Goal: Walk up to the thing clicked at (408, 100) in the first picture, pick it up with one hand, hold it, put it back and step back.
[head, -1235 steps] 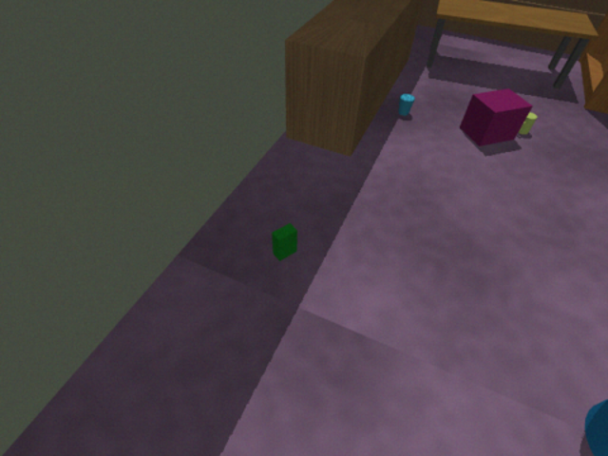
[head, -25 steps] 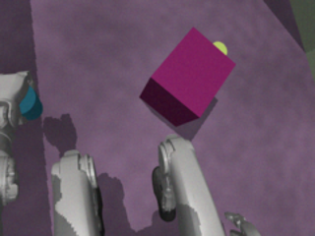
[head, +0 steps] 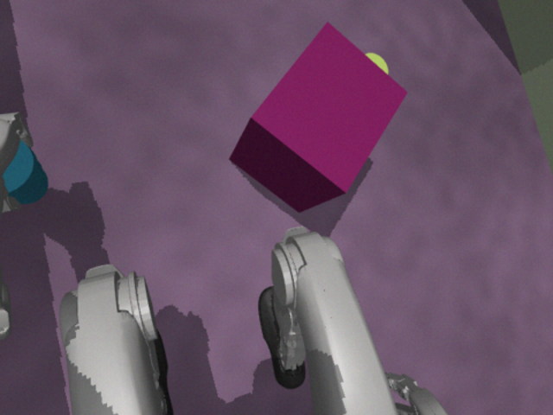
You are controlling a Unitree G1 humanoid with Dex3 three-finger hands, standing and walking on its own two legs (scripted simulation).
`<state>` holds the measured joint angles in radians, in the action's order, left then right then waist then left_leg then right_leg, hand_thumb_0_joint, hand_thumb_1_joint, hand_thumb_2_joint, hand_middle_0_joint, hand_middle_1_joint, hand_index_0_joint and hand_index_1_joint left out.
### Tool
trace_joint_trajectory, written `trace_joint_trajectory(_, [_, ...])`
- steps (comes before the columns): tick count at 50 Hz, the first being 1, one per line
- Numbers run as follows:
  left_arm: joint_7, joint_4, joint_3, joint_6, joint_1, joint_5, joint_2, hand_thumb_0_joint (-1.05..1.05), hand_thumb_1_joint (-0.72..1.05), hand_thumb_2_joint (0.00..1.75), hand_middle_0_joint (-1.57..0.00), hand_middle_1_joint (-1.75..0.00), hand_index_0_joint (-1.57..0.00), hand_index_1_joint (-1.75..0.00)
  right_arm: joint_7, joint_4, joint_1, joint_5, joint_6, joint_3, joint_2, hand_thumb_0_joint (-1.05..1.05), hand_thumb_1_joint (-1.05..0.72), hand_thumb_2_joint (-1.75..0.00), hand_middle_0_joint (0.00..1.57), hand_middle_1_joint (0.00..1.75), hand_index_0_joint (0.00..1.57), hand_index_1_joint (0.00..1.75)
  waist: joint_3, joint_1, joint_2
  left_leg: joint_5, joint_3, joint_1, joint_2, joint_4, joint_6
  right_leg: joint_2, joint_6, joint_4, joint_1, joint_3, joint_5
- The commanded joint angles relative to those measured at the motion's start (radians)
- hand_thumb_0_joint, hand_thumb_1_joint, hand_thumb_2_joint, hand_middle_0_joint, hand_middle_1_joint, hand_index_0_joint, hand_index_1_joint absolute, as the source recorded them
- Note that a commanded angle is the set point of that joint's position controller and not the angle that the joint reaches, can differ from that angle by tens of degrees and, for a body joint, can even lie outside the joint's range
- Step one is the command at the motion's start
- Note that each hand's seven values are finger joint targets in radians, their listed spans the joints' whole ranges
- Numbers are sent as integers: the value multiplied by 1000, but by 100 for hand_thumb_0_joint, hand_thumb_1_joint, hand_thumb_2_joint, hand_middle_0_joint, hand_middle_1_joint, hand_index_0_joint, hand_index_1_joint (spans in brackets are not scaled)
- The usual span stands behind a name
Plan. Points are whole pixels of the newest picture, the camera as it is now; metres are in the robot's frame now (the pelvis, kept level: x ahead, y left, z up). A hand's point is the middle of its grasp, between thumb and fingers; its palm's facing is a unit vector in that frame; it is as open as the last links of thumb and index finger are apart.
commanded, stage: lower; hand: left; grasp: from above
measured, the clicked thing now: (12, 175) +0.47 +0.30 -0.23
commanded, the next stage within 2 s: rest in 0.22 s
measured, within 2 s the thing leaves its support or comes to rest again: neither
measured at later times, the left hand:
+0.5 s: hand (20, 179) +0.47 +0.29 -0.24, palm faces -0.48 -0.08 -0.87, open 11.1 cm
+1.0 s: hand (21, 178) +0.48 +0.29 -0.25, palm faces -0.48 -0.09 -0.87, open 11.1 cm
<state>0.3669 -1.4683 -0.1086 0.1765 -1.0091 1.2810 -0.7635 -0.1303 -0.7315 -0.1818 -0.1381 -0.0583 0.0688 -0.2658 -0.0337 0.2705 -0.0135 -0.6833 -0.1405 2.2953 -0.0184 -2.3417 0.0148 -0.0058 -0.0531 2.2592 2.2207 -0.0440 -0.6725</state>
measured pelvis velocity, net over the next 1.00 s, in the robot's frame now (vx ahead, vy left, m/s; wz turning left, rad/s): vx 0.00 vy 0.00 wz -0.07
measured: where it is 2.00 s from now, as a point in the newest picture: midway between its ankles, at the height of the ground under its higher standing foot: (222, 374)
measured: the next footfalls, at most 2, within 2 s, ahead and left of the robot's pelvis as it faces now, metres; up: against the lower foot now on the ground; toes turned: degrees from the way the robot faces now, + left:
none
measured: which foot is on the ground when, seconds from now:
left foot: down 0.00-1.00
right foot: down 0.00-1.00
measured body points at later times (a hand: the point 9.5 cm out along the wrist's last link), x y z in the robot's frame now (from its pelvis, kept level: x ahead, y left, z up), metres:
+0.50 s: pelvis +0.00 +0.00 -0.03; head +0.27 +0.08 +0.32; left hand +0.49 +0.29 -0.19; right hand +0.03 -0.27 -0.12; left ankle +0.07 +0.13 -0.32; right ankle +0.10 -0.13 -0.32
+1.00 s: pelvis +0.00 +0.00 -0.04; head +0.27 +0.08 +0.31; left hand +0.50 +0.29 -0.20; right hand +0.02 -0.27 -0.12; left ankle +0.07 +0.13 -0.32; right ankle +0.10 -0.13 -0.32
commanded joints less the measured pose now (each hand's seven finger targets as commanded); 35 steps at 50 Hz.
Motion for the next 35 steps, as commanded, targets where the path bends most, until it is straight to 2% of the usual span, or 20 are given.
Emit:
trace_joint_trajectory(1, [53, 160, -23, 2, -380, -18, -278, 0, 45, 122, -83, -113, -83, -112, 10, -9, -221, -1, 0, -72, -255, 0, -91, -90, 20, 30, 20, 30, -706, 10, 338, 192, 106, -532, 11, 217, -35, -24, 81, -207, -340, -102, 235])
trace_joint_trajectory(4, [50, 129, -9, 13, -376, -16, -273, 0, 46, 122, -83, -114, -84, -113, 6, -8, -221, -5, -4, -60, -260, 0, -91, -90, 20, 30, 20, 30, -686, 24, 332, 215, 94, -529, 9, 193, -34, -27, 81, -185, -331, -111, 256])
trace_joint_trajectory(5, [55, 132, -27, 16, -385, -14, -300, 0, 46, 121, -82, -115, -84, -113, 5, -6, -225, -6, -6, -61, -270, 0, -92, -90, 20, 30, 20, 30, -678, 21, 348, 221, 93, -535, 11, 193, -31, -22, 82, -175, -319, -113, 258])
trace_joint_trajectory(10, [81, 160, -45, 36, -390, -2, -327, 0, 51, 122, -84, -117, -86, -115, -1, 4, -213, -17, -6, -53, -273, 0, -91, -90, 20, 30, 20, 30, -727, 18, 389, 248, 90, -552, 10, 171, -26, -28, 83, -143, -325, -125, 280])
trace_joint_trajectory(11, [83, 111, -38, 33, -354, 4, -313, 0, 51, 124, -86, -117, -87, -116, -2, 2, -212, -20, -7, -51, -273, 0, -91, -90, 20, 30, 20, 30, -700, 26, 378, 243, 91, -542, 9, 159, -28, -28, 81, -139, -314, -124, 279])
trace_joint_trajectory(12, [88, 152, -42, 39, -396, 5, -332, 0, 52, 124, -86, -118, -87, -116, -5, 3, -206, -21, -8, -51, -274, 0, -91, -90, 20, 30, 20, 30, -712, 25, 401, 237, 92, -538, 8, 158, -28, -31, 82, -138, -317, -124, 275])
trace_joint_trajectory(15, [106, 117, -60, 31, -372, 11, -342, 0, 53, 124, -86, -118, -87, -116, -6, 3, -210, -30, -15, -49, -285, 0, -91, -90, 20, 30, 20, 30, -680, 31, 413, 221, 93, -543, 9, 149, -26, -27, 83, -128, -285, -130, 260])
trace_joint_trajectory(16, [107, 139, -45, 32, -391, 11, -336, 0, 53, 121, -86, -117, -88, -115, -9, 2, -201, -29, -16, -47, -281, 0, -91, -90, 20, 30, 20, 30, -687, 31, 428, 219, 92, -540, 6, 143, -26, -33, 84, -124, -287, -130, 261])
trace_joint_trajectory(18, [118, 128, -61, 28, -369, 12, -349, 0, 47, 120, -81, -113, -83, -111, -10, 8, -201, -31, -14, -45, -287, 0, -90, -90, 20, 30, 20, 30, -703, 28, 431, 231, 87, -541, 7, 146, -23, -32, 84, -113, -292, -136, 268])
trace_joint_trajectory(19, [119, 106, -50, 26, -361, 10, -333, 0, 45, 118, -79, -112, -81, -110, -12, 2, -199, -34, -16, -42, -283, 0, -90, -90, 20, 30, 20, 30, -699, 37, 406, 233, 87, -529, 5, 129, -27, -35, 81, -111, -299, -135, 276])
trace_joint_trajectory(20, [123, 124, -55, 28, -394, 10, -348, 0, 44, 120, -79, -112, -81, -111, -12, 0, -203, -35, -16, -41, -288, 0, -90, -90, 20, 30, 20, 30, -718, 41, 403, 236, 85, -524, 5, 123, -30, -37, 79, -113, -308, -134, 282])
trace_joint_trajectory(21, [123, 84, -50, 26, -385, 9, -346, 0, 44, 120, -78, -115, -80, -112, -16, 0, -205, -37, -19, -35, -288, 0, -90, -90, 20, 30, 20, 30, -685, 54, 388, 226, 83, -491, 6, 114, -32, -37, 78, -107, -304, -136, 276])
trace_joint_trajectory(24, [134, 79, -60, 27, -374, 10, -370, 0, 43, 119, -77, -113, -79, -111, -15, 3, -198, -44, -22, -23, -293, 0, -90, -89, 20, 30, 20, 30, -688, 43, 391, 219, 84, -477, 5, 110, -33, -40, 76, -107, -320, -139, 271])
trace_joint_trajectory(25, [133, 47, -49, 27, -368, 10, -356, 0, 45, 117, -78, -114, -80, -111, -18, 2, -197, -42, -26, -22, -292, 0, -90, -89, 20, 30, 20, 30, -651, 55, 392, 204, 81, -471, 5, 110, -30, -41, 80, -99, -293, -143, 255])
trace_joint_trajectory(26, [136, 86, -52, 31, -381, 7, -358, 0, 43, 117, -77, -113, -79, -110, -18, -1, -193, -44, -26, -19, -293, 0, -90, -89, 20, 30, 20, 30, -673, 45, 415, 217, 78, -498, 5, 120, -26, -43, 81, -100, -302, -146, 263])
trace_joint_trajectory(28, [142, 80, -60, 32, -388, 8, -381, 0, 44, 119, -77, -115, -79, -112, -19, 5, -194, -46, -31, -13, -301, 0, -90, -89, 20, 30, 20, 30, -674, 56, 408, 230, 75, -496, 3, 102, -28, -43, 79, -95, -308, -149, 277])
trace_joint_trajectory(32, [152, 14, -47, 33, -370, 9, -361, 0, 46, 118, -78, -114, -81, -111, -22, 6, -191, -50, -37, -3, -308, 0, -90, -89, 20, 30, 20, 30, -621, 74, 391, 233, 66, -462, 0, 87, -30, -46, 78, -92, -291, -158, 283])
trace_joint_trajectory(33, [152, -13, -38, 33, -371, 11, -341, 0, 47, 118, -79, -114, -81, -111, -23, 8, -197, -57, -40, 2, -309, 0, -90, -89, 20, 30, 20, 30, -598, 94, 359, 222, 65, -450, 2, 81, -32, -45, 75, -96, -289, -161, 276])
trace_joint_trajectory(34, [153, -5, -28, 38, -370, 12, -350, 0, 46, 120, -79, -114, -81, -111, -24, 2, -191, -55, -40, 6, -305, 0, -90, -89, 20, 30, 20, 30, -614, 82, 365, 211, 63, -443, -2, 84, -35, -52, 72, -101, -309, -158, 274])
trace_joint_trajectory(35, [157, -40, -35, 38, -373, 13, -362, 0, 47, 122, -80, -115, -82, -113, -25, 2, -199, -58, -45, 8, -316, 0, -90, -89, 20, 30, 20, 30, -582, 95, 343, 205, 63, -426, 0, 73, -36, -48, 73, -98, -293, -162, 267])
